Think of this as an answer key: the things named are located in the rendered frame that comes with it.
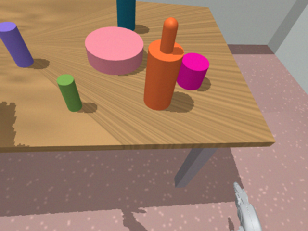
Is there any right robot hand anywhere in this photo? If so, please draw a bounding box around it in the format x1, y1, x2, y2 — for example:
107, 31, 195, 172
231, 182, 262, 231

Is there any table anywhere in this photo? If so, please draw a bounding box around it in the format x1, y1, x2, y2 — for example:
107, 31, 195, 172
0, 0, 276, 188

